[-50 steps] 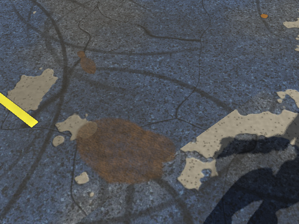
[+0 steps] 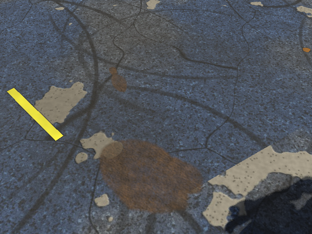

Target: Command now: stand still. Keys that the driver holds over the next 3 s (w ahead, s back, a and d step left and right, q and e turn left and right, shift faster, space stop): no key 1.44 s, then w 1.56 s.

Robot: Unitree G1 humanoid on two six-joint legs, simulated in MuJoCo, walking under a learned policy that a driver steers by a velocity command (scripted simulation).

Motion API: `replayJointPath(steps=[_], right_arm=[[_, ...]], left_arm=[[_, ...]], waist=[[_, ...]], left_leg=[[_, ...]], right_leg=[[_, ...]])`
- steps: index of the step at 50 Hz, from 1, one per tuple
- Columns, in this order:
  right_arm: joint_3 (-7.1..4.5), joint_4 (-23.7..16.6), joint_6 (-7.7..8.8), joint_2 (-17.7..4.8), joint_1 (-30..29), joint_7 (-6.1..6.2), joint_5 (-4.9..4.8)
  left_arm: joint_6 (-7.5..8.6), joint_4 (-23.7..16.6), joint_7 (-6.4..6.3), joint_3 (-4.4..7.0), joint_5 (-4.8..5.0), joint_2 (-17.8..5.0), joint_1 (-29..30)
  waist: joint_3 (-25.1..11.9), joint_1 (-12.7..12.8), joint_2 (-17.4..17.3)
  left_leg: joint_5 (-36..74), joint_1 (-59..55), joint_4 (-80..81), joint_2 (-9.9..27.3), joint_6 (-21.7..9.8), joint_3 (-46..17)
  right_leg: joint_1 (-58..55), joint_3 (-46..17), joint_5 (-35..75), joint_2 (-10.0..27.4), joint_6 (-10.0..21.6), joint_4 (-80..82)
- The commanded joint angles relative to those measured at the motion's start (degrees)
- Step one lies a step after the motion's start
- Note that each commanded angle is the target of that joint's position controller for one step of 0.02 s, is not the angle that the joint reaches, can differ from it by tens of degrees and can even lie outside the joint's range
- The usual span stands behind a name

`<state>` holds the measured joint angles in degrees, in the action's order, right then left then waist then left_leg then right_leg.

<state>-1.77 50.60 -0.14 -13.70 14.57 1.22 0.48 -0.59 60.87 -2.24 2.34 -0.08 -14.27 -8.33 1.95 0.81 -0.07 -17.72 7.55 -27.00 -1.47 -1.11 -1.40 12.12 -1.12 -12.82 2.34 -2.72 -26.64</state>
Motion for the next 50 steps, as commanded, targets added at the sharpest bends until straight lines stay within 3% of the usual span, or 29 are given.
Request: replayJointPath(steps=[1, 23, 50], right_arm=[[-1.16, -1.07, 0.66, -6.11, 1.41, 0.33, -0.04], [0.16, 6.87, 0.93, -4.31, 4.65, 0.70, -0.28], [0.77, 10.41, 0.95, -2.29, 7.96, 0.79, -0.50]], left_arm=[[0.28, -0.78, -0.30, 1.16, 0.01, -6.64, -0.08], [-0.06, 3.24, -0.81, 0.61, 0.08, -4.52, -3.28], [-0.06, 3.71, -1.05, -0.11, 0.26, -2.43, -7.76]], waist=[[-1.02, 0.15, -0.45], [0.69, -0.13, -0.19], [1.65, -0.51, 0.00]], left_leg=[[13.53, 4.80, 5.54, 3.19, -0.46, -2.62], [9.31, 5.76, 6.83, 2.53, -0.25, -1.42], [8.86, 6.37, 6.64, 2.20, -0.12, -0.60]], right_leg=[[-4.19, -0.64, 10.15, 0.63, 1.40, 2.34], [-2.91, -0.13, 7.97, -0.16, 1.52, 3.13], [-1.97, 0.04, 7.84, -0.60, 1.84, 2.72]])
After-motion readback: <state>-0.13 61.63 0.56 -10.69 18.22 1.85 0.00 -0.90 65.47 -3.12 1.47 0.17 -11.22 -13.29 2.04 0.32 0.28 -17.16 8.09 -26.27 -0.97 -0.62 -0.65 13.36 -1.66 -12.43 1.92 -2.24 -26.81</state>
